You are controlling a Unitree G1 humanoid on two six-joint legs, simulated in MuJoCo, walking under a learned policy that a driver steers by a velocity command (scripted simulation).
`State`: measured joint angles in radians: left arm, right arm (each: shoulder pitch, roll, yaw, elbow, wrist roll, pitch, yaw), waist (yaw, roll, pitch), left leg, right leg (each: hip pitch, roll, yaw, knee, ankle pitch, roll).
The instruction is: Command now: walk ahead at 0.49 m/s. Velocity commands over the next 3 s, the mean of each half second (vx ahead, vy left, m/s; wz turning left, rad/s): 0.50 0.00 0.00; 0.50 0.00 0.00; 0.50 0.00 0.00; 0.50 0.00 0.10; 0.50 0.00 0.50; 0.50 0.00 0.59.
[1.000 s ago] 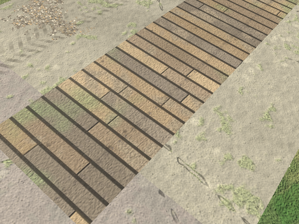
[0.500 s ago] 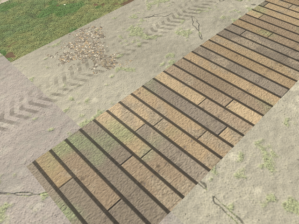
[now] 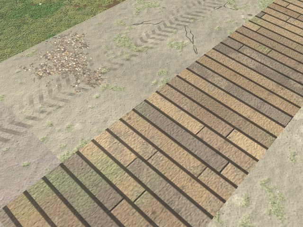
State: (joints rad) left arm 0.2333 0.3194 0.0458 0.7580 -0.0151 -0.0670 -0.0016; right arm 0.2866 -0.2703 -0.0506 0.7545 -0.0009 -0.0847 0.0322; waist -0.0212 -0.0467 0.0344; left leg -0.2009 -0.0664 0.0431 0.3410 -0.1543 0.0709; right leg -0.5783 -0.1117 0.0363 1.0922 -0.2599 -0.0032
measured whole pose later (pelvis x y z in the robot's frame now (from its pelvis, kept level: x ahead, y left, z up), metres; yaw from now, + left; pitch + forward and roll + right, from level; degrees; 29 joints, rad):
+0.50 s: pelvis +0.29 -0.07 +0.00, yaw +0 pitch +1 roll +0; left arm 0.26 0.27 0.04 0.77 0.01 -0.08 -0.03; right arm 0.25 -0.31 -0.05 0.81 0.02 -0.07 0.01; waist 0.02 0.04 0.04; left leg -0.51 0.08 -0.04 1.12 -0.31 0.02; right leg -0.27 0.05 -0.05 0.40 -0.15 -0.07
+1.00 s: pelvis +0.57 +0.00 -0.01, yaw +0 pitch +1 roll +0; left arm 0.29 0.31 0.04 0.84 -0.02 -0.08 0.00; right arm 0.20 -0.27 -0.05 0.80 0.00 -0.08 0.03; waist 0.00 -0.03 0.03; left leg -0.32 -0.04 0.05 0.45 -0.15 0.06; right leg -0.41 -0.05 0.03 1.13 -0.36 -0.03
